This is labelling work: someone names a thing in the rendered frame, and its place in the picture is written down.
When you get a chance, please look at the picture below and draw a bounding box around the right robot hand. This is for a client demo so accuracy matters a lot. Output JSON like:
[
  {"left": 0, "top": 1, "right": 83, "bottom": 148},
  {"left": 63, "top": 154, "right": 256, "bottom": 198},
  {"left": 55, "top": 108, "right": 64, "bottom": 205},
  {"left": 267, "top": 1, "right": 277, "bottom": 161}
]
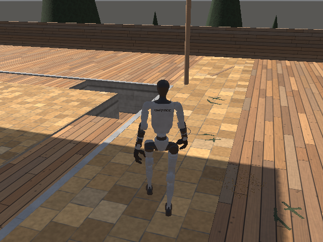
[{"left": 176, "top": 139, "right": 188, "bottom": 150}]

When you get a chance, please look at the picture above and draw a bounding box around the robot head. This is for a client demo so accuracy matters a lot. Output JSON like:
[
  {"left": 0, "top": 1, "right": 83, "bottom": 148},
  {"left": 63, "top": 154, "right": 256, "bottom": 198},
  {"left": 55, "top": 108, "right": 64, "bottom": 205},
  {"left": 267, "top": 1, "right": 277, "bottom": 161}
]
[{"left": 154, "top": 80, "right": 171, "bottom": 104}]

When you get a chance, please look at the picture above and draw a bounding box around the left robot upper arm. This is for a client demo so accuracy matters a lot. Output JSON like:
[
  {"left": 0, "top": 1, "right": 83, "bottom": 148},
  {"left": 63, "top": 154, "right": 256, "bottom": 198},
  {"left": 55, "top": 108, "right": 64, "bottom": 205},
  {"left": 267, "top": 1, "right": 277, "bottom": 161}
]
[{"left": 140, "top": 101, "right": 152, "bottom": 130}]

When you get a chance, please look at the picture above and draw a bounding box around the left robot hand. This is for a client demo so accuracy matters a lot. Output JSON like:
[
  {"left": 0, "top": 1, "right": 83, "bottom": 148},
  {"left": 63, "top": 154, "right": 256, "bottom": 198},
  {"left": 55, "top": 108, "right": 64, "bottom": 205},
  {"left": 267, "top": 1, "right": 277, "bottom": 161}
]
[{"left": 134, "top": 149, "right": 146, "bottom": 164}]

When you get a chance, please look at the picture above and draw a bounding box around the left robot thigh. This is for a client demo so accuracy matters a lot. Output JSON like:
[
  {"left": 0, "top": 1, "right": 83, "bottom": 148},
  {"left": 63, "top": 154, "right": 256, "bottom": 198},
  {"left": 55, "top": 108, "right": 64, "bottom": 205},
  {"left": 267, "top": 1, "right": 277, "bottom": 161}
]
[{"left": 144, "top": 140, "right": 154, "bottom": 166}]

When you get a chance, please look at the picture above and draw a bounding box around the robot left forearm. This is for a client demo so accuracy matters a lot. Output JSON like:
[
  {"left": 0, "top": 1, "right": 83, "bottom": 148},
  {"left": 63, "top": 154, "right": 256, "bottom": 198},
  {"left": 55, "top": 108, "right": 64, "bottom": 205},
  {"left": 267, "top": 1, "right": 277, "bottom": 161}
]
[{"left": 135, "top": 123, "right": 145, "bottom": 150}]

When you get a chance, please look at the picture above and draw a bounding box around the robot right forearm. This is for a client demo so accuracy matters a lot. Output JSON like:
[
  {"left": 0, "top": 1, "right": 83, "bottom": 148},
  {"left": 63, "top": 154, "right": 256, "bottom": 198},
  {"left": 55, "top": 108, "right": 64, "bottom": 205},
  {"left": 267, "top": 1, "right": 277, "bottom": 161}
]
[{"left": 180, "top": 122, "right": 188, "bottom": 141}]

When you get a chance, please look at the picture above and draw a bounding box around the right robot upper arm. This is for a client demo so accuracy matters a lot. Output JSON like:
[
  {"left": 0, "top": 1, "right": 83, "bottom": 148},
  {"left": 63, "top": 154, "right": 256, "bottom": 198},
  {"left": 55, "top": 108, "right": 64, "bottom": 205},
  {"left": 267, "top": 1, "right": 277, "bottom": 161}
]
[{"left": 173, "top": 102, "right": 185, "bottom": 129}]

